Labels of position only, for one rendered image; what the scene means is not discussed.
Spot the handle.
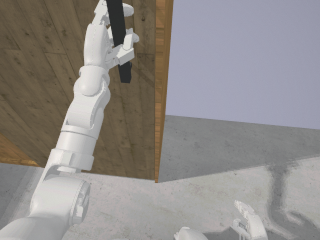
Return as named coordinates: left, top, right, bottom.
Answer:
left=106, top=0, right=132, bottom=84

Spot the wardrobe door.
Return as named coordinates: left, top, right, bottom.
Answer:
left=0, top=0, right=156, bottom=180
left=0, top=132, right=33, bottom=161

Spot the robot right hand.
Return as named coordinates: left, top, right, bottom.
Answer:
left=229, top=200, right=268, bottom=240

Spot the left robot upper arm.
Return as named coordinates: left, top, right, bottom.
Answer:
left=0, top=174, right=91, bottom=240

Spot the robot left hand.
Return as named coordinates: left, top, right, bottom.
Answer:
left=84, top=0, right=140, bottom=73

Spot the right robot thigh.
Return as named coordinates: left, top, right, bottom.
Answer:
left=173, top=229, right=208, bottom=240

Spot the left robot forearm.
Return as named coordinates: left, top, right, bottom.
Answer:
left=30, top=65, right=111, bottom=214

